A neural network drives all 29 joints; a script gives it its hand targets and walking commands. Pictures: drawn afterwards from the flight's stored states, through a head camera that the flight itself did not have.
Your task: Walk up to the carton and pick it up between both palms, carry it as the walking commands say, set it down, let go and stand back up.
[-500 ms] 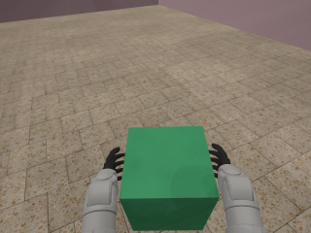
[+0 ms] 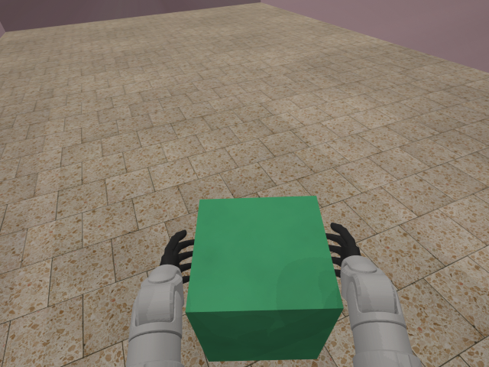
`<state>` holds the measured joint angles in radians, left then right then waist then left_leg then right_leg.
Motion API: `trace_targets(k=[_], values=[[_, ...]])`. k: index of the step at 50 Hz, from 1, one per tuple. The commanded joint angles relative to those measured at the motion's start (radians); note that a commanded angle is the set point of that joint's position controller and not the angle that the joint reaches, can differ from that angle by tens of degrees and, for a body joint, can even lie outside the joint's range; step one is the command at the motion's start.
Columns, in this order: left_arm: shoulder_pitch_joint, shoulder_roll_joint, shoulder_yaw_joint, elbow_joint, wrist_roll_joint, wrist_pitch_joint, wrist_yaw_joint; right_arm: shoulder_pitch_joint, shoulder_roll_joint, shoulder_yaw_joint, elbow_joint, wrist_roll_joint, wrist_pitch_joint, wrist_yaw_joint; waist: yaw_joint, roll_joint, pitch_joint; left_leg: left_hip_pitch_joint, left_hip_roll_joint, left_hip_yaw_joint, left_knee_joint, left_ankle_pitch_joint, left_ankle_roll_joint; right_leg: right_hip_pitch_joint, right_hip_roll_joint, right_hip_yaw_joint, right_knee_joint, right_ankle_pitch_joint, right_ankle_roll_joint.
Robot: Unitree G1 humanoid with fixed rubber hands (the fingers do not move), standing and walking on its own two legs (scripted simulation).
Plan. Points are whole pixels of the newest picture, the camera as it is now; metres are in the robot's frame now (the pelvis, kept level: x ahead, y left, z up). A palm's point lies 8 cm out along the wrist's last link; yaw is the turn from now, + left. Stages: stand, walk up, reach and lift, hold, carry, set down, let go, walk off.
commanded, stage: reach and lift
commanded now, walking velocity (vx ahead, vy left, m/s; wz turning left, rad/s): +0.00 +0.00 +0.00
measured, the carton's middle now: (260, 282) +0.31 +0.00 -0.01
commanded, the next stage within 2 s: hold in 0.36 s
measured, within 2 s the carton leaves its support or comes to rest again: neither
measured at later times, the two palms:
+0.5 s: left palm (171, 279) +0.28 +0.15 +0.05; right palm (352, 272) +0.28 -0.15 +0.05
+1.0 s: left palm (164, 273) +0.28 +0.16 +0.06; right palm (345, 266) +0.29 -0.14 +0.05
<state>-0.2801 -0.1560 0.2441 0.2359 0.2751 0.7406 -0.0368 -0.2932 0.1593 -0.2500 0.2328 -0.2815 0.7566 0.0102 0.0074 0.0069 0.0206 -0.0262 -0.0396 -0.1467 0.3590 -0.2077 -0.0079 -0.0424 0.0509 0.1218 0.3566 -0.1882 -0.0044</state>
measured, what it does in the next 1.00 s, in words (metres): stands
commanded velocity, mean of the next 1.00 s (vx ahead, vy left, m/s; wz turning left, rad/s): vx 0.07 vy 0.03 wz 0.00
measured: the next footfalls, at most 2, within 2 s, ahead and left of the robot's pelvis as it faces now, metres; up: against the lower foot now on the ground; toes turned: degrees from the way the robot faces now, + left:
right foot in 1.46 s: +0.27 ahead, -0.02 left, +0.00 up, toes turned -12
left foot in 1.86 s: +0.58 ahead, +0.30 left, +0.00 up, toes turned +10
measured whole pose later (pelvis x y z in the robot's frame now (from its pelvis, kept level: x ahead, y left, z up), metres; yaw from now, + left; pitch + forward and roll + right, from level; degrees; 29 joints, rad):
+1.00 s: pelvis +0.00 +0.01 +0.00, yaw +2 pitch -2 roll +0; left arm -0.24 -0.15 0.17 0.18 0.25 0.78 -0.02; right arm -0.22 0.14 -0.21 0.13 -0.24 0.80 0.00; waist 0.00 0.02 -0.11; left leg -0.24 -0.01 -0.05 0.59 -0.41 -0.01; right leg -0.17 0.02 0.06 0.41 -0.22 0.00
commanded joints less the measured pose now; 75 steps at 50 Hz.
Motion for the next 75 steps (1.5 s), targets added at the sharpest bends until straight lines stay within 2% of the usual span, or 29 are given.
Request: trace_targets(k=[1, 14, 33, 44, 45, 46, 47, 48, 49, 50, 51, 53, 54, 55, 56, 57, 58, 59, 60, 61, 63, 65, 69, 71, 72, 73, 74, 75], values=[[-0.446, -0.847, -0.529, -0.016, -0.22, -0.013, -0.193, -0.44, 0.876, 0.55, -0.024, 0.248, -0.018, 0.211, -0.001, -0.008, -0.203, 0.0, -0.049, 0.071, -0.055, 0.17, -0.003, 0.072, 0.035, -0.053, -0.048, 0.175, 0.023], [-0.359, -0.845, -0.561, -0.079, -0.236, 0.002, -0.182, -0.364, 0.853, 0.577, -0.092, 0.267, -0.007, 0.208, -0.008, -0.005, -0.196, 0.016, -0.048, 0.064, -0.061, 0.221, -0.004, 0.089, 0.038, -0.052, -0.052, 0.226, 0.021], [-0.405, -0.86, -0.537, -0.041, -0.226, -0.001, -0.188, -0.413, 0.856, 0.55, -0.054, 0.256, -0.008, 0.222, -0.006, -0.002, -0.161, -0.02, -0.043, 0.065, -0.062, 0.096, 0.002, 0.041, 0.033, -0.056, -0.051, 0.085, 0.011], [-0.42, -0.868, -0.533, -0.027, -0.223, -0.004, -0.194, -0.427, 0.866, 0.546, -0.039, 0.251, -0.011, 0.227, -0.003, -0.005, -0.173, -0.017, -0.043, 0.066, -0.06, 0.103, 0.004, 0.042, 0.031, -0.055, -0.053, 0.092, 0.012], [-0.464, -0.896, -0.592, -0.035, -0.249, 0.003, -0.206, -0.401, 0.875, 0.591, -0.049, 0.26, -0.008, 0.226, -0.007, -0.014, -0.201, -0.175, 0.094, 0.035, 0.021, -0.125, -0.005, -0.137, -0.169, 0.015, -0.039, -0.137, -0.009], [-0.444, -0.91, -0.591, -0.038, -0.253, 0.004, -0.199, -0.435, 0.885, 0.611, -0.075, 0.277, -0.008, 0.224, 0.007, -0.009, -0.217, -0.183, 0.07, 0.041, 0.056, -0.235, 0.003, -0.156, -0.171, 0.071, -0.086, -0.306, -0.036], [-0.435, -0.912, -0.6, -0.057, -0.255, 0.007, -0.193, -0.466, 0.885, 0.63, -0.107, 0.29, -0.002, 0.222, 0.02, -0.032, -0.219, -0.252, 0.044, 0.076, 0.126, -0.327, 0.008, -0.161, -0.201, 0.129, -0.123, -0.469, -0.063], [-0.432, -0.911, -0.609, -0.084, -0.262, 0.012, -0.187, -0.476, 0.883, 0.647, -0.137, 0.306, 0.009, 0.217, 0.023, -0.101, -0.231, -0.305, 0.021, 0.132, 0.238, -0.316, 0.001, -0.139, -0.26, 0.216, -0.168, -0.537, -0.094], [-0.414, -0.914, -0.624, -0.115, -0.274, 0.02, -0.178, -0.488, 0.878, 0.67, -0.173, 0.324, 0.021, 0.209, 0.027, -0.185, -0.233, -0.36, 0.019, 0.163, 0.367, -0.288, -0.008, -0.124, -0.327, 0.295, -0.215, -0.55, -0.128], [-0.414, -0.922, -0.65, -0.158, -0.292, 0.03, -0.168, -0.506, 0.879, 0.692, -0.212, 0.344, 0.034, 0.202, 0.018, -0.212, -0.21, -0.396, 0.044, 0.179, 0.353, -0.268, -0.007, -0.135, -0.357, 0.3, -0.235, -0.519, -0.145], [-0.409, -0.919, -0.671, -0.202, -0.301, 0.044, -0.156, -0.518, 0.88, 0.717, -0.255, 0.368, 0.047, 0.196, 0.013, -0.208, -0.212, -0.375, 0.053, 0.186, 0.298, -0.249, -0.003, -0.151, -0.346, 0.261, -0.228, -0.465, -0.144], [-0.412, -0.903, -0.713, -0.291, -0.329, 0.085, -0.13, -0.483, 0.876, 0.762, -0.32, 0.399, 0.087, 0.172, -0.003, -0.181, -0.258, -0.234, 0.028, 0.216, 0.137, -0.172, 0.01, -0.205, -0.284, 0.138, -0.168, -0.384, -0.112], [-0.403, -0.887, -0.73, -0.325, -0.341, 0.114, -0.119, -0.437, 0.866, 0.772, -0.332, 0.405, 0.113, 0.158, -0.012, -0.154, -0.288, -0.123, 0.015, 0.24, 0.04, -0.129, 0.016, -0.25, -0.241, 0.07, -0.114, -0.357, -0.09], [-0.378, -0.866, -0.74, -0.345, -0.348, 0.145, -0.108, -0.385, 0.849, 0.773, -0.336, 0.406, 0.141, 0.146, -0.018, -0.104, -0.296, -0.021, 0.031, 0.232, -0.058, -0.122, 0.024, -0.305, -0.197, 0.002, -0.011, -0.322, -0.062], [-0.366, -0.849, -0.751, -0.368, -0.357, 0.176, -0.101, -0.343, 0.823, 0.767, -0.342, 0.404, 0.169, 0.134, -0.026, 0.025, -0.315, 0.094, 0.157, 0.055, -0.134, -0.233, 0.061, -0.428, -0.141, -0.083, 0.161, -0.277, -0.022], [-0.381, -0.849, -0.768, -0.387, -0.373, 0.206, -0.1, -0.31, 0.802, 0.754, -0.34, 0.389, 0.187, 0.123, -0.038, 0.23, -0.293, 0.15, 0.31, -0.19, -0.217, -0.418, 0.131, -0.608, -0.077, -0.204, 0.359, -0.27, 0.03], [-0.403, -0.842, -0.789, -0.435, -0.397, 0.233, -0.097, -0.328, 0.813, 0.768, -0.388, 0.406, 0.208, 0.109, -0.032, 0.22, -0.221, 0.093, 0.378, -0.254, -0.262, -0.47, 0.176, -0.686, -0.119, -0.206, 0.479, -0.302, 0.027], [-0.418, -0.85, -0.814, -0.487, -0.429, 0.257, -0.093, -0.341, 0.831, 0.791, -0.447, 0.425, 0.23, 0.091, -0.027, 0.139, -0.191, 0.033, 0.37, -0.229, -0.256, -0.452, 0.193, -0.678, -0.147, -0.172, 0.542, -0.284, 0.02], [-0.404, -0.86, -0.833, -0.549, -0.459, 0.28, -0.082, -0.342, 0.84, 0.812, -0.521, 0.446, 0.254, 0.074, -0.026, 0.084, -0.199, 0.026, 0.355, -0.175, -0.251, -0.378, 0.189, -0.677, -0.153, -0.172, 0.575, -0.245, 0.019], [-0.371, -0.86, -0.844, -0.61, -0.484, 0.306, -0.067, -0.322, 0.845, 0.83, -0.59, 0.469, 0.281, 0.058, -0.027, 0.06, -0.223, 0.051, 0.339, -0.111, -0.237, -0.253, 0.183, -0.677, -0.15, -0.182, 0.577, -0.201, 0.018], [-0.281, -0.833, -0.834, -0.638, -0.491, 0.364, -0.032, -0.249, 0.824, 0.833, -0.636, 0.48, 0.341, 0.027, -0.028, 0.083, -0.264, 0.106, 0.299, 0.008, -0.187, 0.054, 0.173, -0.658, -0.136, -0.215, 0.525, -0.167, 0.027], [-0.221, -0.803, -0.808, -0.662, -0.485, 0.403, -0.004, -0.209, 0.804, 0.824, -0.669, 0.493, 0.386, 0.012, -0.031, 0.108, -0.27, 0.131, 0.268, 0.081, -0.156, 0.24, 0.174, -0.63, -0.117, -0.258, 0.423, -0.155, 0.03], [-0.181, -0.786, -0.785, -0.753, -0.474, 0.453, 0.029, -0.177, 0.803, 0.826, -0.747, 0.524, 0.441, -0.001, -0.04, 0.142, -0.252, 0.113, 0.245, 0.142, -0.106, 0.413, 0.176, -0.519, -0.064, -0.344, 0.23, -0.131, 0.009], [-0.16, -0.784, -0.773, -0.774, -0.465, 0.471, 0.039, -0.175, 0.795, 0.829, -0.776, 0.532, 0.459, -0.003, -0.023, 0.139, -0.297, 0.019, 0.215, 0.219, 0.008, 0.539, 0.142, -0.286, -0.03, -0.382, 0.122, -0.051, -0.016], [-0.143, -0.783, -0.764, -0.772, -0.458, 0.479, 0.044, -0.169, 0.787, 0.829, -0.781, 0.531, 0.468, -0.004, -0.004, 0.106, -0.35, -0.105, 0.187, 0.272, 0.128, 0.537, 0.103, -0.061, -0.041, -0.369, 0.075, 0.035, -0.033], [-0.098, -0.776, -0.747, -0.758, -0.445, 0.486, 0.051, -0.177, 0.771, 0.831, -0.787, 0.531, 0.478, -0.004, 0.029, 0.065, -0.405, -0.322, 0.146, 0.312, 0.304, 0.464, 0.047, 0.21, -0.126, -0.248, 0.073, 0.011, -0.072], [-0.084, -0.757, -0.733, -0.759, -0.429, 0.488, 0.057, -0.196, 0.767, 0.843, -0.815, 0.536, 0.49, -0.003, 0.045, -0.142, -0.43, -0.593, 0.057, 0.312, 0.624, 0.184, -0.017, 0.349, -0.431, 0.255, -0.055, -0.205, -0.185], [-0.093, -0.775, -0.725, -0.733, -0.43, 0.486, 0.057, -0.219, 0.779, 0.848, -0.832, 0.53, 0.494, -0.006, 0.025, -0.23, -0.409, -0.766, 0.01, 0.186, 0.848, -0.231, -0.012, 0.332, -0.582, 0.549, -0.18, -0.232, -0.287]])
